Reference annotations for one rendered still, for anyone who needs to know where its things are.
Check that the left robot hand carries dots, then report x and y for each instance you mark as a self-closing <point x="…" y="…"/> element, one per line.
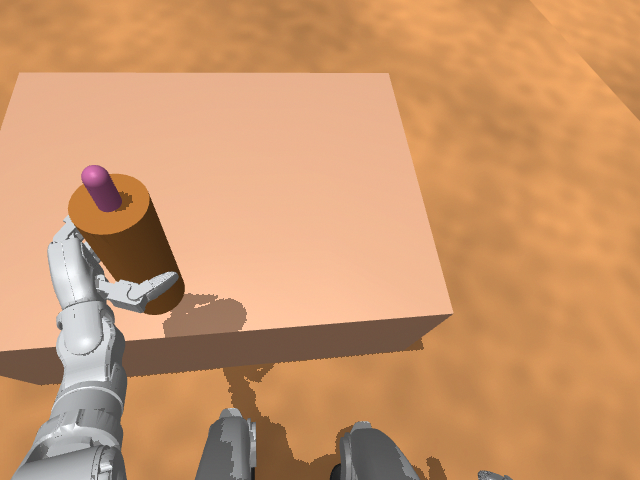
<point x="77" y="276"/>

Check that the bottle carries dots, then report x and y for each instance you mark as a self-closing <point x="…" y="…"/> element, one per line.
<point x="116" y="216"/>

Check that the left robot arm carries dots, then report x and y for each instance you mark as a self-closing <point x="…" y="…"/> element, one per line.
<point x="82" y="439"/>

